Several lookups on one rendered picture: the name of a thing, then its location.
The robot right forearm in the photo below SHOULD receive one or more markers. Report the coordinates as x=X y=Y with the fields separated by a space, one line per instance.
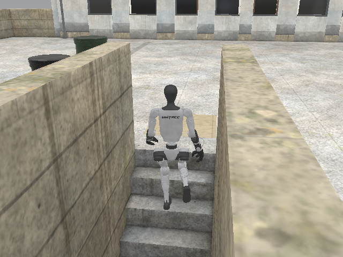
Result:
x=196 y=142

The left robot hand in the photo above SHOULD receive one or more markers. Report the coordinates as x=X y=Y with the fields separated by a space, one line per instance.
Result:
x=150 y=143

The left robot upper arm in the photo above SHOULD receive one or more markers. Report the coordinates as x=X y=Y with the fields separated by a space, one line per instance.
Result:
x=152 y=121

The right robot hand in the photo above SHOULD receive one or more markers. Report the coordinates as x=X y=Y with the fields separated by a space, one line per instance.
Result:
x=200 y=153

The left robot shin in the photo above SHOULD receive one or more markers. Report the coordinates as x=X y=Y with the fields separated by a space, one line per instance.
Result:
x=165 y=185

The right robot foot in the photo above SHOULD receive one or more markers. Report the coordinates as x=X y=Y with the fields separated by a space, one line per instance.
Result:
x=186 y=194

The robot left forearm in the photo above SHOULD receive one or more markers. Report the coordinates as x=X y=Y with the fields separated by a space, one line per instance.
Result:
x=148 y=138

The right robot upper arm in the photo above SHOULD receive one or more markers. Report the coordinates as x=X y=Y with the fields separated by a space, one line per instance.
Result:
x=190 y=122

